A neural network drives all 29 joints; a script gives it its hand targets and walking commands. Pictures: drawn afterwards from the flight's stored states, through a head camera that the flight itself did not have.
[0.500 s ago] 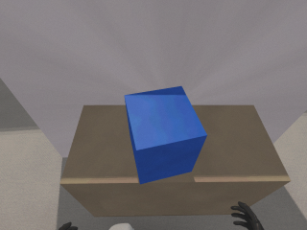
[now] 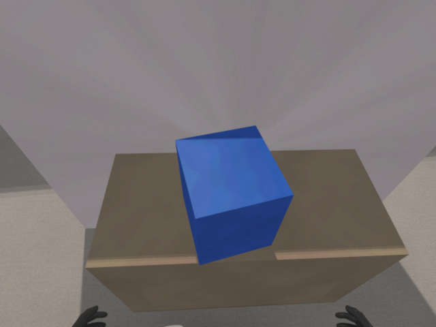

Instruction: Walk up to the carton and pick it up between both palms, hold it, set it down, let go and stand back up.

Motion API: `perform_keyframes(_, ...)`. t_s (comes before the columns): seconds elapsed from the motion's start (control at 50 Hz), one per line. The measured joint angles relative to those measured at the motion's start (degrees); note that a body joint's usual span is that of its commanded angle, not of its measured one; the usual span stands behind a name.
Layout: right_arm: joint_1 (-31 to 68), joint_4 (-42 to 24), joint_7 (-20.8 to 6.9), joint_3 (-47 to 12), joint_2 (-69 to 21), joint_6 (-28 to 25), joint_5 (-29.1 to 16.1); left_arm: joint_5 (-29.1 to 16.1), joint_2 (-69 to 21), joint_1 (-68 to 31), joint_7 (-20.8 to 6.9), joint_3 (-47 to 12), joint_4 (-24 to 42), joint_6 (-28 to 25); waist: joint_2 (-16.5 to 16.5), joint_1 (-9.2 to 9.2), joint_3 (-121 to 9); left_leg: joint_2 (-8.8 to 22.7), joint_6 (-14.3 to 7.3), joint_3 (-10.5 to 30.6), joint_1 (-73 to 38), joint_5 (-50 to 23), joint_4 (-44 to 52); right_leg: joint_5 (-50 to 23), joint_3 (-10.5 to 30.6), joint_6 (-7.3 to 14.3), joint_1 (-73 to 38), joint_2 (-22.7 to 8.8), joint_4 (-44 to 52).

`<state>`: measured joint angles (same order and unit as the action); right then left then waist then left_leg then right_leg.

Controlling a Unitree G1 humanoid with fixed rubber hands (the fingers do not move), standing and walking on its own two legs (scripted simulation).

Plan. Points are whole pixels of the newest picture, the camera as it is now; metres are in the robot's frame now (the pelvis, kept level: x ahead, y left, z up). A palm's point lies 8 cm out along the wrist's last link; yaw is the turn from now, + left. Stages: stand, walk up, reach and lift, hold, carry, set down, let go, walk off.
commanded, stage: walk up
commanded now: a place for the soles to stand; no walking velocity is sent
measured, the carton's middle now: (227, 196) +0.42 -0.01 -0.09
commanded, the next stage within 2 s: reach and lift in 0.56 s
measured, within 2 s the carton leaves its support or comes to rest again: neither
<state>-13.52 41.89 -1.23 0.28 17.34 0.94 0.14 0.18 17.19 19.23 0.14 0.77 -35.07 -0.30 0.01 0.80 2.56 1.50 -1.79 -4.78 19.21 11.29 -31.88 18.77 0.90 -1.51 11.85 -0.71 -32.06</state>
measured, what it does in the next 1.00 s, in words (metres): stands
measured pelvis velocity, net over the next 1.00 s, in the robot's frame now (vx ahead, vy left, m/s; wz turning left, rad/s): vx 0.02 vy -0.02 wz -0.07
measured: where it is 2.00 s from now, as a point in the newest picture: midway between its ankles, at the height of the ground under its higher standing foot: outside the picture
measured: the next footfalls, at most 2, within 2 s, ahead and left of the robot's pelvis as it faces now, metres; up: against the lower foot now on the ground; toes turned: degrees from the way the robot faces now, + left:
none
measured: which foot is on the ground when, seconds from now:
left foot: down 0.00-1.00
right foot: down 0.00-1.00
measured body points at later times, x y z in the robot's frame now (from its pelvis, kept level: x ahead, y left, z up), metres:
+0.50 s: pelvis -0.01 -0.01 +0.00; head +0.00 +0.00 +0.45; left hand +0.10 +0.26 -0.11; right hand +0.10 -0.28 -0.11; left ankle +0.06 +0.10 -0.73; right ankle -0.02 -0.14 -0.73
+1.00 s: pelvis +0.02 -0.02 +0.01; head +0.03 +0.00 +0.46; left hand +0.22 +0.20 -0.08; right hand +0.17 -0.29 -0.07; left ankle +0.06 +0.10 -0.73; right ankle -0.02 -0.14 -0.73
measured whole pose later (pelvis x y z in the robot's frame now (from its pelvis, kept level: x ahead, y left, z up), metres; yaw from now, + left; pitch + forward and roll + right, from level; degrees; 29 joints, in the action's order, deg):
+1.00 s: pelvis +0.02 -0.02 +0.01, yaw -4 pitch -3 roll +0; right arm -8.5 45.8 -7.2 3.0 16.4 -12.2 -0.4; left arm 3.9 9.1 7.6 4.4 4.1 -31.2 8.7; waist -2.6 -1.0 2.9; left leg 2.0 0.5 -4.4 10.9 10.8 -24.3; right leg 16.3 0.2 -0.4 6.2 -0.7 -25.0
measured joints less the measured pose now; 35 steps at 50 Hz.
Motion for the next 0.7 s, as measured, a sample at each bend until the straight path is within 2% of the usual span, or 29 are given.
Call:
perform_keyframes(0.28,0.3,-0.6,0.4,0.3,-0.2,0.1,0.1,-0.1,-0.4,1.2,-0.6,-0.2,-2.4,-0.4,0.2,-0.54,-0.4,0.7,0.4,0.0,0.7,-0.7,0.3,-0.9,0.3,0.4,0.8,0.8,0.4)
perform_keyframes(0.56,-1.1,-0.5,0.6,0.3,0.0,-0.1,0.2,-0.1,-0.2,0.0,-0.6,-0.1,-2.0,-0.3,0.4,-0.08,-0.7,1.2,0.7,-0.5,0.6,-0.2,-0.1,-0.6,1.1,0.5,1.2,1.2,-0.3)
perform_keyframes(0.58,-0.9,0.1,0.5,0.8,-0.1,-0.9,0.7,-0.1,-0.2,-0.5,-0.6,-0.1,-2.0,0.4,0.3,-0.11,-0.8,1.1,0.8,-0.4,0.9,0.1,-0.4,-0.2,1.0,0.8,1.6,1.0,-0.7)
perform_keyframes(0.62,1.7,3.8,0.1,3.3,-1.1,-5.8,2.5,0.0,0.4,-4.0,-0.1,0.0,-2.0,5.8,-0.4,-0.73,-0.7,-0.1,1.5,0.7,2.4,1.7,-3.0,1.2,-0.3,2.1,4.0,-0.5,-4.1)
perform_keyframes(0.7,7.7,6.6,-0.9,5.2,-2.6,-11.6,2.3,1.8,-0.2,-11.2,0.5,1.4,3.4,14.7,-1.1,-0.31,2.3,0.0,0.6,1.6,2.8,3.3,-6.8,1.9,-1.3,0.7,4.4,-0.8,-7.1)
